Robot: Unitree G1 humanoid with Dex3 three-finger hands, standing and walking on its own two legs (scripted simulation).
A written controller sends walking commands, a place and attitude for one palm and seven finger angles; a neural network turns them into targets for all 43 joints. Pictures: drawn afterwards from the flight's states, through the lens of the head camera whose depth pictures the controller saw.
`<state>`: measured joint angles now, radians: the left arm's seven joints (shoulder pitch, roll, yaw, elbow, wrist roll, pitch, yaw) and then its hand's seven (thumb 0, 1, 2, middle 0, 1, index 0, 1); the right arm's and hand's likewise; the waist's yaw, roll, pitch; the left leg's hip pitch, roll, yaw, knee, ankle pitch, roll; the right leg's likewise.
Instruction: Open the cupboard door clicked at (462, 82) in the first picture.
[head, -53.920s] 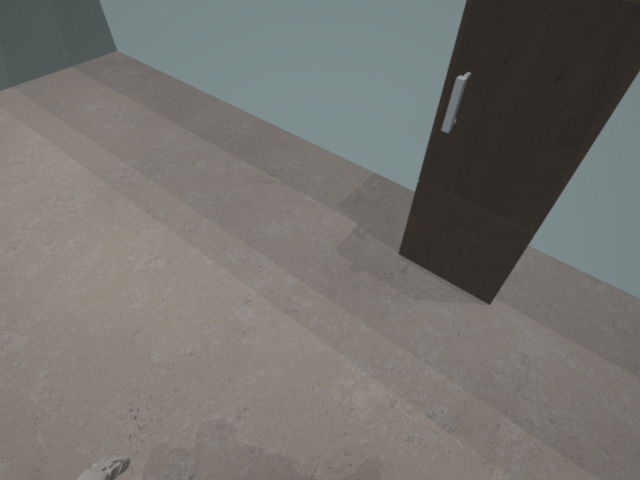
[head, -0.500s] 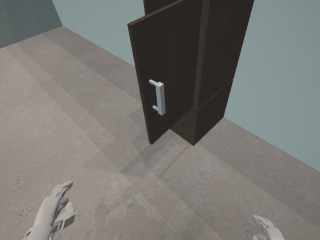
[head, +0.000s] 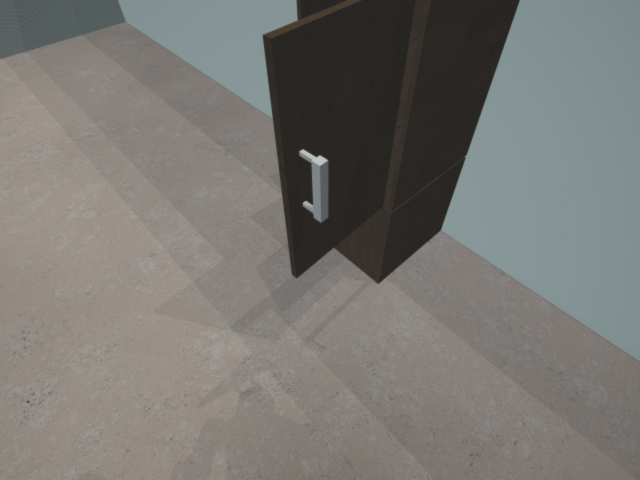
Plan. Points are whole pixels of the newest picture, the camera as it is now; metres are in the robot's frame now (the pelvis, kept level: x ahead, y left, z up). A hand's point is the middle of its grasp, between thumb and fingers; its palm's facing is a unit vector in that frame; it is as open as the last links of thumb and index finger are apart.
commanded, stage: let the arm hang, fingers relaxed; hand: left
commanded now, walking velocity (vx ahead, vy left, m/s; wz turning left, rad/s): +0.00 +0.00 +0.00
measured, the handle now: (313, 186) +0.64 +0.06 -0.05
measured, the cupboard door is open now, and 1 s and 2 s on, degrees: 93 93 93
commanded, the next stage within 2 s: look to check the result in 0.44 s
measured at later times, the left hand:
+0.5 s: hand out of the picture +0.11 +0.23 -0.15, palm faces -0.03 -0.95 -0.32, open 7.4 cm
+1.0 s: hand out of the picture +0.13 +0.24 -0.15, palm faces -0.02 -0.94 -0.35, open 7.4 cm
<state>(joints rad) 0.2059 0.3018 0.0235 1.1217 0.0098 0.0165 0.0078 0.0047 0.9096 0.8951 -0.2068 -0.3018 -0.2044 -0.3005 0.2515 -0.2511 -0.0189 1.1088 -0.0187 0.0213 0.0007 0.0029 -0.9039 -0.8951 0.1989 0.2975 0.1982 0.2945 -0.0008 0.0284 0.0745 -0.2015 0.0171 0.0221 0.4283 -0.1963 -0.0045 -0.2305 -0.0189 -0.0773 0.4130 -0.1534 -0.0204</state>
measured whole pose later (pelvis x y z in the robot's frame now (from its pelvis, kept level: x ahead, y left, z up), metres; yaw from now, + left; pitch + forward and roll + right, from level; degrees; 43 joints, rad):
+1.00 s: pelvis +0.04 -0.01 +0.01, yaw +0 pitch -1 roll +0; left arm 0.07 0.32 0.01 1.13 0.01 -0.01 0.01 0.00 0.90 0.90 -0.21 -0.30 -0.21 -0.30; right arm 0.09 -0.33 -0.01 1.13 -0.01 0.00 0.00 0.00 -0.90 -0.89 0.20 0.30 0.20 0.29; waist 0.00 0.02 0.08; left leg -0.08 0.02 0.02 0.28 -0.18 -0.02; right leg -0.13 -0.01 -0.08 0.31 -0.16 -0.02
